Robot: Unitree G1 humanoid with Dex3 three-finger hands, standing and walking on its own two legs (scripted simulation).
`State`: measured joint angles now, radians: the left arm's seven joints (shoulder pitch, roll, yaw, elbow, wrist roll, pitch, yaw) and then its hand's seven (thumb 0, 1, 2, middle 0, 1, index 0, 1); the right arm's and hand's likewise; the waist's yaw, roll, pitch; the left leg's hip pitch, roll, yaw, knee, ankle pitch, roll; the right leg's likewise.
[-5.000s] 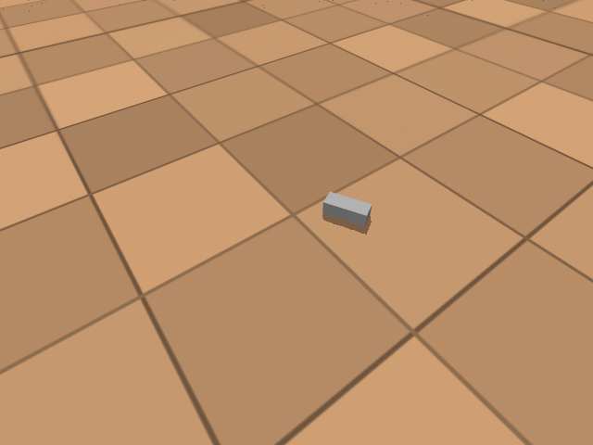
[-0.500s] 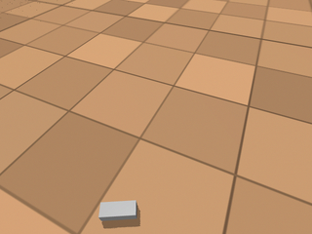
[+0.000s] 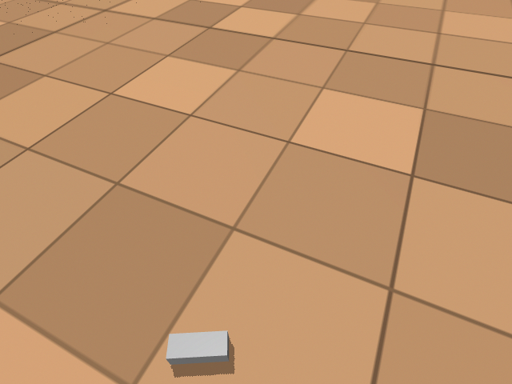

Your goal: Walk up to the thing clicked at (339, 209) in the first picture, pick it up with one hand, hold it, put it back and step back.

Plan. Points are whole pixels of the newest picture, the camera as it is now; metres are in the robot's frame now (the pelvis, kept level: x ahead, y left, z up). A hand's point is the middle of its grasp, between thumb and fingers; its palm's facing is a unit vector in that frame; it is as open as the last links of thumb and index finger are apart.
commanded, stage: walk up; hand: left
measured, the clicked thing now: (199, 347) +0.41 +0.24 -0.74
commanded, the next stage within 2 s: stand in 0.16 s
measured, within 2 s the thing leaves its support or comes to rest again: neither
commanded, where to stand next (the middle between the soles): +0.02 +0.00 m, yaw +2 degrees
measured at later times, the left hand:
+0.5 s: hand out of the picture +0.08 +0.25 -0.16, palm faces -0.03 -0.94 -0.34, open 7.3 cm
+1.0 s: hand out of the picture +0.06 +0.26 -0.16, palm faces -0.02 -0.94 -0.34, open 7.3 cm
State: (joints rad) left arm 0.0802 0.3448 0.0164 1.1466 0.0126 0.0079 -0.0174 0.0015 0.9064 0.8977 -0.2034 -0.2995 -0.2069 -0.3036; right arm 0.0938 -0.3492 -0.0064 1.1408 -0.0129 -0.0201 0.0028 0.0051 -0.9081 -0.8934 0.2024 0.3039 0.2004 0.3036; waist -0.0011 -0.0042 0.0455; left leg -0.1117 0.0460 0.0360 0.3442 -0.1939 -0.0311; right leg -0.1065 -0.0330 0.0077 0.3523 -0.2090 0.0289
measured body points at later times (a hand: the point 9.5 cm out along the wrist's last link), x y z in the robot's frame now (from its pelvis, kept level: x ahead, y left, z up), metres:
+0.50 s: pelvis +0.00 +0.00 +0.00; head +0.01 +0.00 +0.45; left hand +0.08 +0.30 -0.13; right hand +0.08 -0.30 -0.13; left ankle +0.00 +0.14 -0.75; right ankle -0.01 -0.14 -0.75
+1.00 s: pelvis -0.01 +0.00 +0.00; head +0.00 +0.00 +0.45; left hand +0.06 +0.30 -0.13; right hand +0.07 -0.30 -0.13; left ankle +0.00 +0.14 -0.75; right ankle -0.01 -0.14 -0.75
